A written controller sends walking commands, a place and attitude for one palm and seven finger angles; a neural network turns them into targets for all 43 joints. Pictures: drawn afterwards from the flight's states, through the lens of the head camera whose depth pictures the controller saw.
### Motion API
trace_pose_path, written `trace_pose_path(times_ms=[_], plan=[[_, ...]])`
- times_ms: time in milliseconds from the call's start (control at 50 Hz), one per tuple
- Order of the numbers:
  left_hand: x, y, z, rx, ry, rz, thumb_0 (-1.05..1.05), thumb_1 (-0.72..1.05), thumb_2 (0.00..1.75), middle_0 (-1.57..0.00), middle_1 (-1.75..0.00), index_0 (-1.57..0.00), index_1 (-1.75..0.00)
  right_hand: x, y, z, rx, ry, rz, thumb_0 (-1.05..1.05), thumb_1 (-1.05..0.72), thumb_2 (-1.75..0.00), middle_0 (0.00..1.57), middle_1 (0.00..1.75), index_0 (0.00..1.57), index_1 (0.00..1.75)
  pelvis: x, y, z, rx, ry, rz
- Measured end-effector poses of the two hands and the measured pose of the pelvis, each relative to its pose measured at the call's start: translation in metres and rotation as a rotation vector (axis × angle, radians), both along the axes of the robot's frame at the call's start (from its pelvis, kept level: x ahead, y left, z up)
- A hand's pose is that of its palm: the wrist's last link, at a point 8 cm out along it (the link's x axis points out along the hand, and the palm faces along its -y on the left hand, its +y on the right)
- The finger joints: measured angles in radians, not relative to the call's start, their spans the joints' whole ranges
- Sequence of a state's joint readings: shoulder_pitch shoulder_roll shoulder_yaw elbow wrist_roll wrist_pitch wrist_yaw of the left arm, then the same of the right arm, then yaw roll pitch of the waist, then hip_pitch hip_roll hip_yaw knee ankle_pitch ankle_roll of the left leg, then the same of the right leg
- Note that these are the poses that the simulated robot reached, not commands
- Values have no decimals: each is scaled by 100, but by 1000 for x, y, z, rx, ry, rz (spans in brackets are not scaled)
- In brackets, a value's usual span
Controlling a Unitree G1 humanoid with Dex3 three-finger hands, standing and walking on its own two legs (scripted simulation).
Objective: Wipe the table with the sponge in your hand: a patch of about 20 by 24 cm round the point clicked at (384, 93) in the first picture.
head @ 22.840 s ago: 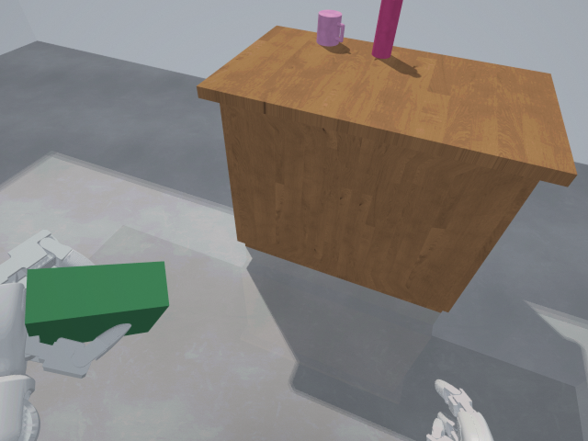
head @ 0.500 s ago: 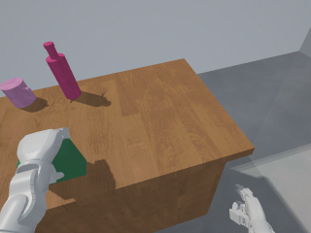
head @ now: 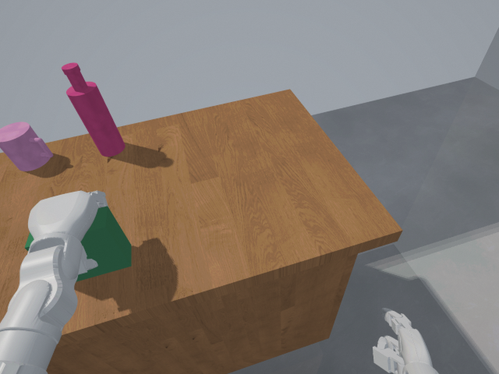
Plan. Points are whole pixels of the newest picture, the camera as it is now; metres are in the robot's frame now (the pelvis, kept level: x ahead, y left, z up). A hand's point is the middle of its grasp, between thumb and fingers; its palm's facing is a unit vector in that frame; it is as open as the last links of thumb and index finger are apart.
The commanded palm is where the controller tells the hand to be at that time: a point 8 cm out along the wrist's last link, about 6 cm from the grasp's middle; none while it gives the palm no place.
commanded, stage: wipe forward along the first lane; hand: left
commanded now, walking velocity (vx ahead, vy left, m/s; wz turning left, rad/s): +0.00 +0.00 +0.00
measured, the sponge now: (89, 252) +0.27 +0.33 +0.05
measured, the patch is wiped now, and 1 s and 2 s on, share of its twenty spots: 0.10 0.25 0.35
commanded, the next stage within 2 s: slide across to the middle lane in 1.30 s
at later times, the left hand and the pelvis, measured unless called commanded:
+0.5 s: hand (84, 212) +0.32 +0.35 +0.09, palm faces -0.13 +0.01 -0.99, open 9.3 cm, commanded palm +0.32 +0.35 +0.11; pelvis -0.01 -0.01 -0.01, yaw +0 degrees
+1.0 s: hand (87, 185) +0.39 +0.38 +0.09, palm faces -0.17 +0.03 -0.98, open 9.3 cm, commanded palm +0.39 +0.37 +0.12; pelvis +0.00 +0.01 -0.01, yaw -1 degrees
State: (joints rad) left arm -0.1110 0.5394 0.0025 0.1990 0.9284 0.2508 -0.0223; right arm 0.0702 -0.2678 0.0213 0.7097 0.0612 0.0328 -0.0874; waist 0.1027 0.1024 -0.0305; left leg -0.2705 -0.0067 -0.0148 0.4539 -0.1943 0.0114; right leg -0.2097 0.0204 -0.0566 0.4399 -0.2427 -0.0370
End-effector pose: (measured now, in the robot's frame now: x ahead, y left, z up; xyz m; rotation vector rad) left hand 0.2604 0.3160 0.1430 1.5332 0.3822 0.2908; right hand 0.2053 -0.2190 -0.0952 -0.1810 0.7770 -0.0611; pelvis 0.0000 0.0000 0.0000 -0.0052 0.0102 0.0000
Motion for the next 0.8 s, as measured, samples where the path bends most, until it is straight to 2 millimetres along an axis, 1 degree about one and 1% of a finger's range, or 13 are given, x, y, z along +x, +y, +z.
trace_pose_path(times_ms=[240,480,660,800], plan=[[20,8,-2,15,33,-26,0,-51,116,-86,-137,-86,-138,-40,-28,-17,-34,94,-64,1,-91,-90,20,30,20,30,-6,-4,-3,-2,31,0],[50,23,-2,32,78,-16,1,-54,118,-87,-136,-87,-139,-81,-47,-29,-53,181,-131,1,-91,-90,20,30,20,30,-12,-8,-8,-5,77,-6],[69,33,-2,43,87,-23,1,-55,118,-87,-137,-87,-139,-109,-54,-35,-64,250,-176,1,-91,-90,20,30,20,30,-14,-6,-11,-9,110,-12],[84,39,-2,52,94,-19,2,-55,119,-87,-136,-87,-139,-119,-51,-39,-66,296,-187,1,-91,-90,20,30,20,30,-12,-1,-12,-13,134,-9]])
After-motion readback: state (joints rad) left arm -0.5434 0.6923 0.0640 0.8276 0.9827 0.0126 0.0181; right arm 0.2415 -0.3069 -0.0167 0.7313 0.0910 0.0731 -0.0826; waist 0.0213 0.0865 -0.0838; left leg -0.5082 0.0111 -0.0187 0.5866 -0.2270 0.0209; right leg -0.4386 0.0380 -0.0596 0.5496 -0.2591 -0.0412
